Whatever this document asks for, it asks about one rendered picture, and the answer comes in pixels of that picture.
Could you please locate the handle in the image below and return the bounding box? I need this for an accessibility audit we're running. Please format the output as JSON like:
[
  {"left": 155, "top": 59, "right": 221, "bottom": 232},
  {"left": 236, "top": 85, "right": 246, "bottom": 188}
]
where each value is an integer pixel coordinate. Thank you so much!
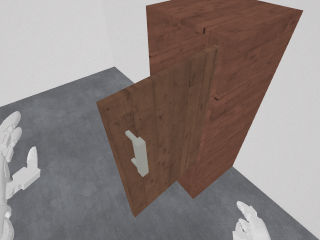
[{"left": 125, "top": 130, "right": 149, "bottom": 177}]

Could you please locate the robot right hand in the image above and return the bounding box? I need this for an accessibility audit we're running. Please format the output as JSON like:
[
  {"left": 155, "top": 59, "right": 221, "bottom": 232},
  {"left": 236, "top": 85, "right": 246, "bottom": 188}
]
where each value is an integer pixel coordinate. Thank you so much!
[{"left": 232, "top": 201, "right": 271, "bottom": 240}]

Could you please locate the robot left hand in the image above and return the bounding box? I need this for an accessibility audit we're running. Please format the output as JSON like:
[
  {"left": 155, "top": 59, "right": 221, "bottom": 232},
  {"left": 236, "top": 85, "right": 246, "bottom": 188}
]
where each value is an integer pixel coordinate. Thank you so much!
[{"left": 0, "top": 111, "right": 41, "bottom": 204}]

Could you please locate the cupboard door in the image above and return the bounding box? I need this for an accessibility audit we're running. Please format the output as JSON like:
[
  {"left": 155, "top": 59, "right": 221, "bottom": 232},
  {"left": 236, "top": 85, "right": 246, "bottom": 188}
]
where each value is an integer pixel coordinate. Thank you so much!
[{"left": 96, "top": 45, "right": 220, "bottom": 217}]

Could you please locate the robot left forearm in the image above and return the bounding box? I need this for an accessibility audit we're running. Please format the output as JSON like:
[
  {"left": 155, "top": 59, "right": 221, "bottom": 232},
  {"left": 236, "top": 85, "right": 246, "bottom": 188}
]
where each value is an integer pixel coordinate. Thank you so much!
[{"left": 0, "top": 203, "right": 14, "bottom": 240}]

